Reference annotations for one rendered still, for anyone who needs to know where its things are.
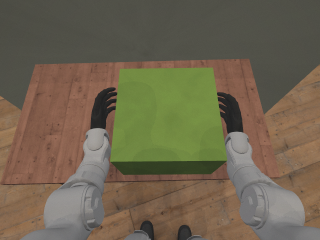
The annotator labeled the left robot forearm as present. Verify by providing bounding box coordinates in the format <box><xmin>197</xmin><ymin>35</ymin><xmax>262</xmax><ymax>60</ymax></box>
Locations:
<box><xmin>43</xmin><ymin>128</ymin><xmax>112</xmax><ymax>228</ymax></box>

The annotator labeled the table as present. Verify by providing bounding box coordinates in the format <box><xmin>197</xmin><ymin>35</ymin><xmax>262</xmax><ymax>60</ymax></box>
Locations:
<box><xmin>0</xmin><ymin>58</ymin><xmax>280</xmax><ymax>185</ymax></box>

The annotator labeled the carton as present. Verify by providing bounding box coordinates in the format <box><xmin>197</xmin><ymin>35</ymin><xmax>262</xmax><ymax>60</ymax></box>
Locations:
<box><xmin>110</xmin><ymin>67</ymin><xmax>228</xmax><ymax>175</ymax></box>

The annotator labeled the left robot shin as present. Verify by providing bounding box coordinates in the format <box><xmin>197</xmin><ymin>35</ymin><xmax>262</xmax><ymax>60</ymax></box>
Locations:
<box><xmin>133</xmin><ymin>230</ymin><xmax>149</xmax><ymax>237</ymax></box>

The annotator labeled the right robot upper arm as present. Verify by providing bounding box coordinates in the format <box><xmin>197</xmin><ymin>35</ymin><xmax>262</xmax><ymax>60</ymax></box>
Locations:
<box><xmin>239</xmin><ymin>183</ymin><xmax>320</xmax><ymax>240</ymax></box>

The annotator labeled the robot left foot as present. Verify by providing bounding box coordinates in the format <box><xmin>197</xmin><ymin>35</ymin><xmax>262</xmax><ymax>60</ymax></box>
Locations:
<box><xmin>140</xmin><ymin>220</ymin><xmax>154</xmax><ymax>240</ymax></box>

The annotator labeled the left robot upper arm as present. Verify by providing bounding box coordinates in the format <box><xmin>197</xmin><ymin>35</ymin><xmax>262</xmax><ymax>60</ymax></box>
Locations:
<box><xmin>20</xmin><ymin>184</ymin><xmax>105</xmax><ymax>240</ymax></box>

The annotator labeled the right robot forearm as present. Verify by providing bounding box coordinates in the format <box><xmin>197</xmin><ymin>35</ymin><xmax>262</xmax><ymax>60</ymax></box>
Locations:
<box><xmin>224</xmin><ymin>131</ymin><xmax>305</xmax><ymax>226</ymax></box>

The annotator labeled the left robot hand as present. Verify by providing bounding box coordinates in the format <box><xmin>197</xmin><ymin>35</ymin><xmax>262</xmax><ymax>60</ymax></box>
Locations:
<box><xmin>90</xmin><ymin>87</ymin><xmax>117</xmax><ymax>129</ymax></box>

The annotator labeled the right robot hand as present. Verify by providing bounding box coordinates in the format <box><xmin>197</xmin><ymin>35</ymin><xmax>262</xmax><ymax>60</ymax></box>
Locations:
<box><xmin>217</xmin><ymin>92</ymin><xmax>244</xmax><ymax>134</ymax></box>

